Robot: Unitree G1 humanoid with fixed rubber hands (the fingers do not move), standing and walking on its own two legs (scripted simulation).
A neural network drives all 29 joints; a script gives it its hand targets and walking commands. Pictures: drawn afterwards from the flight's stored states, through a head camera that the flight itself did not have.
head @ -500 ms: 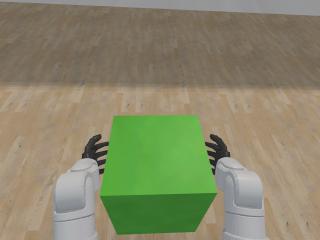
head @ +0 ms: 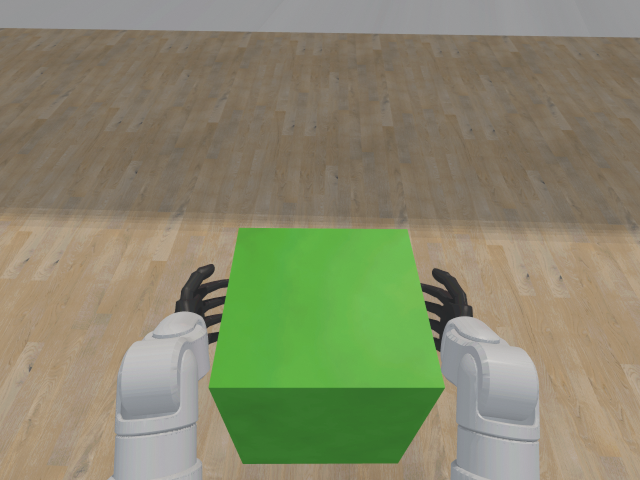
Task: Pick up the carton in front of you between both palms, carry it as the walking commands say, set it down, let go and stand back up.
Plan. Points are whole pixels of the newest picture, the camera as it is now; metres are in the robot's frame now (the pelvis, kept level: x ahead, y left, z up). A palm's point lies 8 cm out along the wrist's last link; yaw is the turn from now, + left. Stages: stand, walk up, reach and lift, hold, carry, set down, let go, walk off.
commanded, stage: carry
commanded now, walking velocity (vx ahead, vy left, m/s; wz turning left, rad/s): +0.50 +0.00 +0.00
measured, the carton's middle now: (322, 350) +0.27 +0.00 +0.00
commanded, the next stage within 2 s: none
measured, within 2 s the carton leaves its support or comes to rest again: neither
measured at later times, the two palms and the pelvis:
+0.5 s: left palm (220, 151) +0.61 +0.17 +0.07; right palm (395, 152) +0.59 -0.13 +0.07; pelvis +0.33 +0.03 +0.00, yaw -4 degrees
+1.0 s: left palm (246, 93) +0.77 +0.14 +0.09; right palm (399, 96) +0.76 -0.16 +0.09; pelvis +0.50 +0.00 +0.00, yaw -1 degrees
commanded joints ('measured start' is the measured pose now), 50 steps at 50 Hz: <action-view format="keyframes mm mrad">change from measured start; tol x16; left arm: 1 -461 -971 -705 -124 -419 -21 -273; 35 -412 -927 -764 -262 -414 -30 -244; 50 -418 -946 -710 -40 -384 -25 -275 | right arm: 1 -512 961 770 -90 422 -34 266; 50 -465 941 756 -11 401 -36 275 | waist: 1 -1 -94 -337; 18 7 -194 -167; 22 -37 237 -460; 50 -10 -62 -357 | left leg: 1 -315 64 -59 60 116 24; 16 -317 -21 154 -606 420 15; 20 220 -71 203 -755 574 23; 22 704 371 -372 -690 1061 248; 33 338 193 78 -762 912 134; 39 122 70 70 -662 370 -3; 50 143 73 68 -588 615 -32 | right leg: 1 493 -297 388 -253 183 -36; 16 596 -195 103 -280 486 -22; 19 534 -146 -3 -4 746 56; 20 404 -111 -12 158 610 95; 22 -95 63 98 656 -367 150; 23 -123 43 204 771 -419 128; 30 81 -24 170 171 -250 120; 36 256 -43 92 -156 237 128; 38 378 -189 190 -78 556 99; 50 319 -155 169 54 700 60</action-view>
